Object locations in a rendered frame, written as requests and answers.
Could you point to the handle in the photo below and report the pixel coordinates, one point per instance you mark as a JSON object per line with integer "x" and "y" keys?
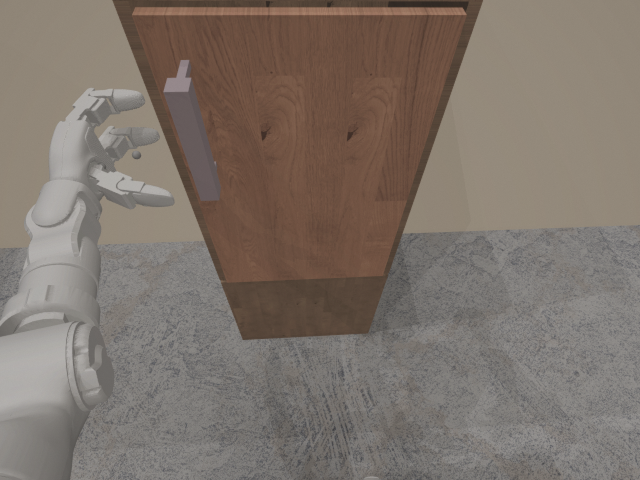
{"x": 181, "y": 98}

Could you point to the left robot forearm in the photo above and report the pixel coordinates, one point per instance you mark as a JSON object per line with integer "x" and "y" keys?
{"x": 60, "y": 278}

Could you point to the left robot hand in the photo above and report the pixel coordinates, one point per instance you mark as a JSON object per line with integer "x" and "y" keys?
{"x": 75, "y": 149}

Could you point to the robot left upper arm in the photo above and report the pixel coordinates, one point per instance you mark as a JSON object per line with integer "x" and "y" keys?
{"x": 50, "y": 380}

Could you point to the cupboard door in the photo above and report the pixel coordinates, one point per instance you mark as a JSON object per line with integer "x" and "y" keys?
{"x": 317, "y": 118}

